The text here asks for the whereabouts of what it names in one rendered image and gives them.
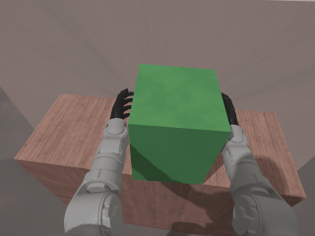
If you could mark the robot right forearm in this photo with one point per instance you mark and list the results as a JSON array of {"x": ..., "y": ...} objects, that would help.
[{"x": 242, "y": 169}]

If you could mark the robot right upper arm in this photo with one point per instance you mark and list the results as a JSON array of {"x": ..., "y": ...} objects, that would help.
[{"x": 255, "y": 215}]

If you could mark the pedestal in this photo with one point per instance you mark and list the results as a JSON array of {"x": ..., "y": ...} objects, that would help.
[{"x": 61, "y": 151}]

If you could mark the left robot hand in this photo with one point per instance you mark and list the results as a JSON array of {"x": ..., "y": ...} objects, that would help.
[{"x": 118, "y": 108}]

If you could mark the carton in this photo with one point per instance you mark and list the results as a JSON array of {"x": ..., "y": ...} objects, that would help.
[{"x": 177, "y": 124}]

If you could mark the robot left upper arm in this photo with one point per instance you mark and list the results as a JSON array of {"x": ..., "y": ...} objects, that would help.
[{"x": 93, "y": 214}]

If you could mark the right robot hand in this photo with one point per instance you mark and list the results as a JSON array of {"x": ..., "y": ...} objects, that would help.
[{"x": 229, "y": 108}]

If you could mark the robot left forearm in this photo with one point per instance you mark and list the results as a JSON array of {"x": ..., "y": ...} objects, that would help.
[{"x": 106, "y": 171}]

